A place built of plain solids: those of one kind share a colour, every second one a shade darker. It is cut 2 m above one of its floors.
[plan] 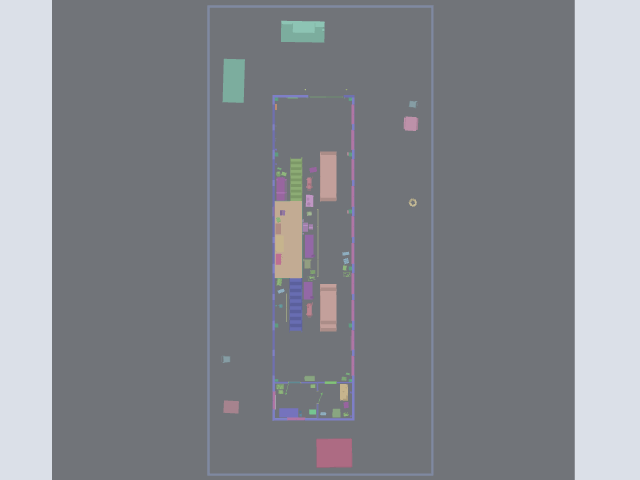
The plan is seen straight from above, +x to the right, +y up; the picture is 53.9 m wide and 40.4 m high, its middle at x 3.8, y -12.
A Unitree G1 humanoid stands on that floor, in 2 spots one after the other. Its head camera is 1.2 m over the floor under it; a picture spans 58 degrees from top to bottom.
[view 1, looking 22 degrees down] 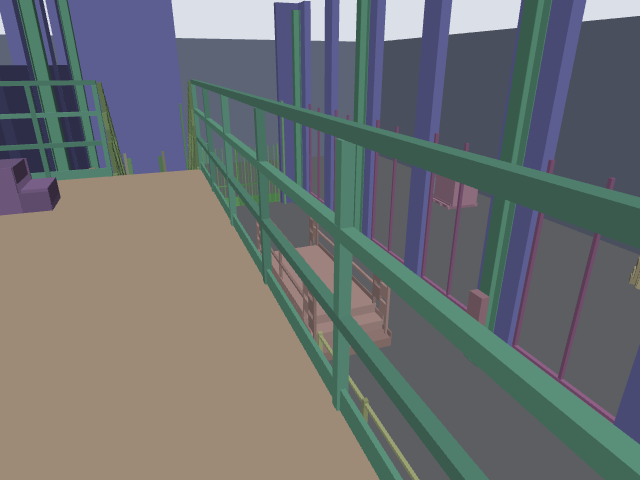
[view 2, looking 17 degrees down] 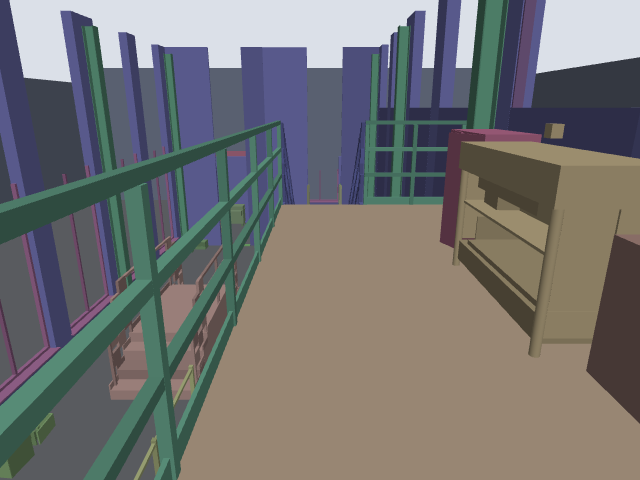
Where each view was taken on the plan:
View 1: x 1.77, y -14.22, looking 69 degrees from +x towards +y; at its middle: ground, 12.15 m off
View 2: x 1.80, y -9.72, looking -90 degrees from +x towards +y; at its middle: raised_floor_steel_grating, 4.10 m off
